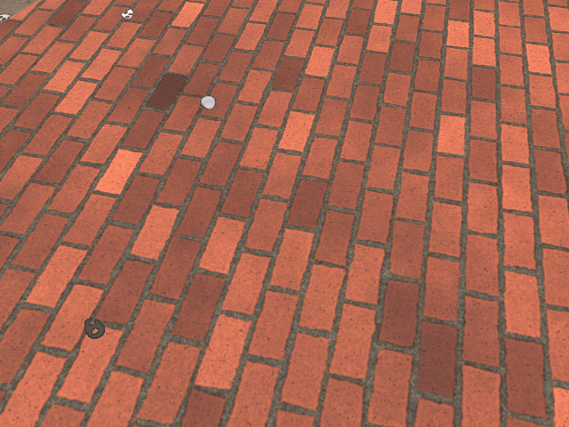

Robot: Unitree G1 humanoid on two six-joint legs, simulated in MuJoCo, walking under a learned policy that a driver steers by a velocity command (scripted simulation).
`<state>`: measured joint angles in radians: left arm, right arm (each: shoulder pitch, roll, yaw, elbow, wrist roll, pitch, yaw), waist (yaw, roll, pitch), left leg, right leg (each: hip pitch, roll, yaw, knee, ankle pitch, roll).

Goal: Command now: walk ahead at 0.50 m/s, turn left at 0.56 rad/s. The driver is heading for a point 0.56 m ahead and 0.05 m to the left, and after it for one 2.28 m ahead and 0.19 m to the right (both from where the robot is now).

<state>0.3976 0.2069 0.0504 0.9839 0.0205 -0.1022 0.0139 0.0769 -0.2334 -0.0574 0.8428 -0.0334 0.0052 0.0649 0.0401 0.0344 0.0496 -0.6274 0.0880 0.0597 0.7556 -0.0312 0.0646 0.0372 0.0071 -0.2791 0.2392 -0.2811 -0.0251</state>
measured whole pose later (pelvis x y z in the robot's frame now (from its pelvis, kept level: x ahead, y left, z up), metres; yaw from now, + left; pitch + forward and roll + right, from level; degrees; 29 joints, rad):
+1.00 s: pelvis +0.29 +0.05 +0.00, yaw -1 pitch +1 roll +1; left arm 0.27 0.28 0.08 0.86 0.02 0.04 0.00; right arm 0.15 -0.26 -0.04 0.84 -0.02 0.02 -0.01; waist 0.04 0.00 0.03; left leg -0.38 -0.01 -0.06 0.76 -0.44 -0.04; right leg -0.29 0.10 0.13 0.41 -0.15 -0.08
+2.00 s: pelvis +0.72 -0.01 -0.02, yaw -8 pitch +1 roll -1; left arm 0.45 0.23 0.03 1.02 0.02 -0.08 0.01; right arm 0.02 -0.22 -0.02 0.81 -0.03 -0.05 0.03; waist 0.06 0.01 0.05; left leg -0.49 0.02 0.08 0.53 -0.10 0.10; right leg 0.14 0.06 -0.05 0.26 -0.41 -0.04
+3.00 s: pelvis +1.24 -0.11 +0.00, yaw -8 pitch +0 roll -1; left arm 0.45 0.18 0.03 1.06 0.02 -0.09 0.00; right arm 0.05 -0.21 -0.03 0.90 -0.02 -0.03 0.03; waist 0.06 0.04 0.04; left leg -0.60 0.09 0.05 0.66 -0.03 0.03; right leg 0.08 0.09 -0.09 0.17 -0.26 -0.08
